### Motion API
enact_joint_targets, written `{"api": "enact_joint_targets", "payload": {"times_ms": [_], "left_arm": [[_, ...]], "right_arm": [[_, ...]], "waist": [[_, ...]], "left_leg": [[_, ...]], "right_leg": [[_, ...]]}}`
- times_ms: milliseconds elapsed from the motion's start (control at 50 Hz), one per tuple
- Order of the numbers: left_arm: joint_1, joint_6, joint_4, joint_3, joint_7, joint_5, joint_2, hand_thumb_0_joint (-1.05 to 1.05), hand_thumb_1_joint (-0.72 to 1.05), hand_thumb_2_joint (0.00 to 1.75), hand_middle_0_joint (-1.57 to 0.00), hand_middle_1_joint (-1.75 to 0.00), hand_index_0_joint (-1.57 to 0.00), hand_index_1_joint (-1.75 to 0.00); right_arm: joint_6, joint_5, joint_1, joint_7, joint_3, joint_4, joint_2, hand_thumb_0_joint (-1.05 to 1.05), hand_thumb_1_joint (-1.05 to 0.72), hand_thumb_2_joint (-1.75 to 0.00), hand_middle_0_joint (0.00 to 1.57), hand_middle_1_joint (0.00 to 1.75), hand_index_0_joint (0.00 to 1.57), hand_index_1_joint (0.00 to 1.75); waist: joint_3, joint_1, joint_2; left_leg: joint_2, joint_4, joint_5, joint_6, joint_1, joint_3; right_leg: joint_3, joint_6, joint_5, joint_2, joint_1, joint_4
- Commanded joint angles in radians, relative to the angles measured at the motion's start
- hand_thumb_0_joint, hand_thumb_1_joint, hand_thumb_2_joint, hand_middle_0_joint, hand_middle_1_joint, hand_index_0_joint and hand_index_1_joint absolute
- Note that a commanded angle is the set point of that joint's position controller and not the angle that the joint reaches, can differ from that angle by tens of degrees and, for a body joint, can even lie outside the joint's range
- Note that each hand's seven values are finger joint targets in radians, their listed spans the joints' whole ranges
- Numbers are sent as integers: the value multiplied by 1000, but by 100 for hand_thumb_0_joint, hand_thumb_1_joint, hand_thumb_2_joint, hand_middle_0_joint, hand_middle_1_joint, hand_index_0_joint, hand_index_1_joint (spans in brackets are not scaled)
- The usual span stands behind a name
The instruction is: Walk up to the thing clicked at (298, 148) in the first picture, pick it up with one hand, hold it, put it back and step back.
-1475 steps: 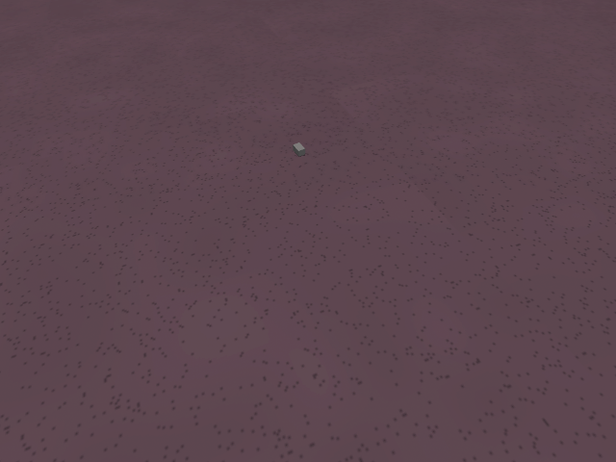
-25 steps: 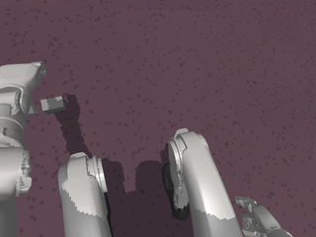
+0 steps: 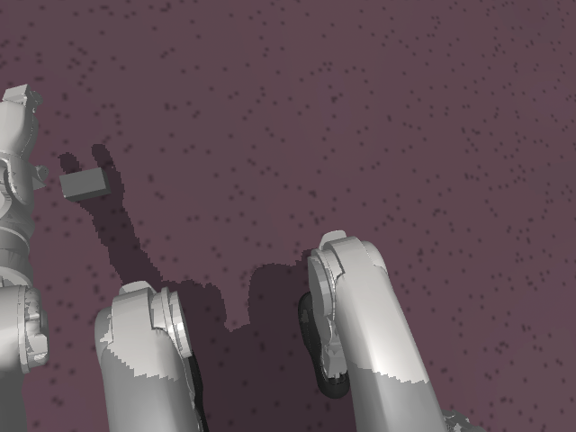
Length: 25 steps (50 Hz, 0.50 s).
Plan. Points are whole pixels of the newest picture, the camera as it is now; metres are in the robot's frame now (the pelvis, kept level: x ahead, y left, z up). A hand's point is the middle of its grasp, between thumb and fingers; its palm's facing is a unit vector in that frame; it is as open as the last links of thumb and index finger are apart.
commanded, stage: home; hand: left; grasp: from above
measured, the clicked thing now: (86, 184) +0.51 +0.26 -0.33
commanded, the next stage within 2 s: none
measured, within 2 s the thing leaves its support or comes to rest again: neither
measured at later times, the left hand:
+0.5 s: hand out of the picture +0.31 +0.25 +0.07, palm faces -0.13 -0.81 -0.57, open 7.4 cm
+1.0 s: hand out of the picture +0.24 +0.20 +0.27, palm faces +0.19 -0.96 -0.21, open 7.4 cm
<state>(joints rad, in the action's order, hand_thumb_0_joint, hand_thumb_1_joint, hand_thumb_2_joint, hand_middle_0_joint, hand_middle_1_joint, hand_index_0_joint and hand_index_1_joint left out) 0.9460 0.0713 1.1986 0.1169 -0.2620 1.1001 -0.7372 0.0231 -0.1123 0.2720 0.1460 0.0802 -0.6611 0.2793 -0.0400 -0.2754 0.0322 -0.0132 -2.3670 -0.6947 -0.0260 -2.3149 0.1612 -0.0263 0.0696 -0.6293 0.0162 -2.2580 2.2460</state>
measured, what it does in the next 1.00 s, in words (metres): rises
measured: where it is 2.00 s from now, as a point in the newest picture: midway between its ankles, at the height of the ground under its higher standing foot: (261, 390)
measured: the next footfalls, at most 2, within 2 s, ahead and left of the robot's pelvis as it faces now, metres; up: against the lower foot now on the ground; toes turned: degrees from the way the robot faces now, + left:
none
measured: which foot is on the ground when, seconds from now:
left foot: down 0.00-1.00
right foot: down 0.00-1.00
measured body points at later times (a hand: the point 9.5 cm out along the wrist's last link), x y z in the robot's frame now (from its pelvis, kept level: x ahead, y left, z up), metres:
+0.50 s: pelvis +0.00 +0.00 +0.17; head +0.15 +0.05 +0.59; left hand +0.32 +0.29 +0.10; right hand +0.23 -0.23 +0.07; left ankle +0.07 +0.13 -0.31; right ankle +0.11 -0.14 -0.31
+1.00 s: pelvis +0.06 -0.01 +0.34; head +0.11 +0.01 +0.79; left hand +0.23 +0.25 +0.29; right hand +0.23 -0.24 +0.26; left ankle +0.07 +0.13 -0.31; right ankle +0.11 -0.14 -0.31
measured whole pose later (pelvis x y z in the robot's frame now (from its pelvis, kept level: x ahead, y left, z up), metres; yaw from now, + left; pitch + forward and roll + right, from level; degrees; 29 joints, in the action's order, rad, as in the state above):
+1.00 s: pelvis +0.06 -0.01 +0.34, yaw +7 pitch +15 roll -3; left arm -0.33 -0.43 0.01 0.06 -0.08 -0.07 -0.22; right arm 0.15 0.04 0.29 -0.17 0.04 -0.54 0.21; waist -0.17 -0.07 0.03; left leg 0.05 -1.16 -0.52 -0.03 -0.91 0.07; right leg -0.05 0.03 -0.47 0.02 -0.88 1.09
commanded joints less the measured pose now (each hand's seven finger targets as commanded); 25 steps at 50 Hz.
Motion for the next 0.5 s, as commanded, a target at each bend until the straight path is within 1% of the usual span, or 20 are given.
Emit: {"api": "enact_joint_targets", "payload": {"times_ms": [0, 20, 40, 60, 80, 140, 160, 180, 220, 260, 280, 300, 320, 340, 360, 380, 400, 440, 460, 480], "left_arm": [[170, -29, -361, 37, 69, -159, -208, 0, 68, 84, -19, -31, -19, -31], [113, -37, -410, 36, 95, -196, -180, 0, 76, 88, -20, -32, -20, -33], [56, -48, -421, 39, 116, -233, -152, 0, 81, 86, -19, -29, -19, -29], [13, -61, -457, 24, 135, -270, -116, 0, 88, 89, -20, -30, -20, -30], [-42, -72, -477, 15, 155, -309, -62, 0, 89, 90, -20, -30, -20, -30], [-129, -95, -622, -8, 205, -414, -21, 0, 90, 90, -20, -30, -20, -30], [-160, -103, -644, -22, 217, -449, 14, 0, 90, 90, -20, -30, -20, -30], [-174, -108, -698, -40, 225, -485, 47, 0, 90, 90, -20, -30, -20, -30], [-188, -112, -801, -22, 224, -545, 52, 0, 90, 90, -20, -30, -20, -30], [-245, -123, -831, -39, 224, -577, 86, 0, 90, 90, -20, -30, -20, -30], [-247, -129, -876, -32, 218, -596, 91, 0, 90, 90, -20, -30, -20, -30], [-304, -144, -864, -13, 210, -615, 92, 0, 90, 90, -20, -30, -20, -30], [-335, -155, -904, -11, 202, -643, 106, 0, 90, 90, -20, -30, -20, -30], [-375, -172, -902, -24, 199, -666, 139, 0, 90, 90, -20, -30, -20, -30], [-386, -185, -948, -31, 198, -692, 158, 0, 90, 90, -20, -30, -20, -30], [-413, -204, -945, -22, 192, -716, 162, 0, 90, 90, -20, -30, -20, -30], [-430, -216, -986, -30, 191, -745, 181, 0, 90, 90, -20, -30, -20, -30], [-549, -251, -988, -29, 187, -799, 207, 0, 90, 90, -20, -30, -20, -30], [-565, -262, -1043, -29, 184, -828, 210, 0, 90, 90, -20, -30, -20, -30], [-596, -278, -1042, -31, 182, -857, 225, 0, 90, 90, -20, -30, -20, -30]], "right_arm": [[-26, 45, 198, -20, -156, 46, 291, 0, -90, -90, 20, 30, 20, 30], [-35, 54, 185, -21, -166, 61, 284, 0, -90, -90, 20, 30, 20, 30], [-44, 63, 173, -27, -171, 67, 284, 0, -90, -90, 20, 30, 20, 30], [-53, 69, 153, -32, -169, 73, 272, 0, -90, -90, 20, 30, 20, 30], [-59, 72, 145, -35, -169, 86, 263, 0, -90, -90, 20, 30, 20, 30], [-64, 87, 87, -47, -174, 122, 237, 0, -90, -90, 20, 30, 20, 30], [-63, 91, 75, -51, -177, 127, 230, 0, -90, -90, 20, 30, 20, 30], [-60, 95, 56, -56, -179, 134, 220, 0, -90, -90, 20, 30, 20, 30], [-52, 104, 19, -70, -186, 147, 217, 0, -90, -90, 20, 30, 20, 30], [-42, 113, -20, -83, -183, 155, 202, 0, -90, -90, 20, 30, 20, 30], [-35, 116, -29, -91, -180, 160, 197, 0, -90, -90, 20, 30, 20, 30], [-28, 120, -43, -97, -177, 166, 184, 0, -90, -90, 20, 30, 20, 30], [-21, 124, -52, -105, -173, 173, 177, 0, -90, -90, 20, 30, 20, 30], [-14, 127, -65, -113, -171, 174, 170, 0, -90, -90, 20, 30, 20, 30], [-6, 130, -82, -122, -170, 181, 170, 0, -90, -90, 20, 30, 20, 30], [3, 132, -91, -132, -167, 180, 167, 0, -90, -90, 20, 30, 20, 30], [12, 136, -104, -142, -166, 187, 164, 0, -90, -90, 20, 30, 20, 30], [27, 142, -126, -156, -156, 197, 154, 0, -90, -90, 20, 30, 20, 30], [34, 142, -136, -165, -152, 205, 146, 0, -90, -90, 20, 30, 20, 30], [40, 143, -139, -172, -149, 209, 137, 0, -90, -90, 20, 30, 20, 30]], "waist": [[-918, 89, 346], [-923, 98, 342], [-859, 101, 298], [-813, 98, 257], [-781, 89, 209], [-771, 115, 157], [-745, 113, 137], [-732, 121, 130], [-710, 135, 156], [-697, 142, 182], [-710, 147, 190], [-719, 159, 170], [-724, 168, 169], [-698, 164, 159], [-695, 164, 172], [-685, 166, 164], [-678, 161, 157], [-647, 170, 126], [-668, 176, 130], [-647, 168, 113]], "left_leg": [[-13, 375, 302, 33, 689, -133], [-11, 405, 307, 31, 717, -120], [-13, 426, 289, 32, 712, -106], [-10, 442, 276, 38, 691, -106], [-11, 459, 254, 42, 680, -99], [-3, 520, 201, 54, 687, -112], [0, 542, 185, 55, 691, -109], [2, 573, 147, 53, 709, -99], [5, 633, 105, 45, 784, -76], [16, 697, 85, 40, 852, -59], [14, 717, 83, 39, 881, -59], [17, 732, 84, 42, 902, -68], [14, 759, 77, 42, 916, -72], [16, 792, 70, 39, 941, -68], [18, 821, 64, 37, 973, -62], [19, 839, 59, 36, 1003, -61], [21, 864, 45, 36, 1020, -55], [18, 907, 46, 36, 1053, -55], [18, 922, 60, 36, 1083, -62], [17, 938, 67, 38, 1091, -67]], "right_leg": [[-100, -123, 255, -20, 530, -282], [-99, -121, 253, -18, 534, -295], [-98, -121, 237, -16, 514, -318], [-96, -119, 233, -18, 528, -347], [-92, -117, 223, -17, 539, -374], [-68, -109, 189, -20, 622, -450], [-66, -108, 177, -18, 633, -471], [-67, -108, 143, -18, 630, -491], [-66, -113, 109, -10, 619, -530], [-61, -108, 108, -9, 627, -545], [-57, -106, 113, -7, 653, -564], [-53, -102, 120, -9, 697, -582], [-49, -100, 114, -6, 730, -606], [-47, -99, 108, -5, 742, -632], [-47, -98, 107, -3, 754, -650], [-44, -96, 101, -3, 770, -674], [-44, -94, 93, -5, 786, -696], [-38, -92, 89, -3, 847, -746], [-34, -91, 95, -4, 885, -770], [-28, -89, 96, -3, 915, -799]]}}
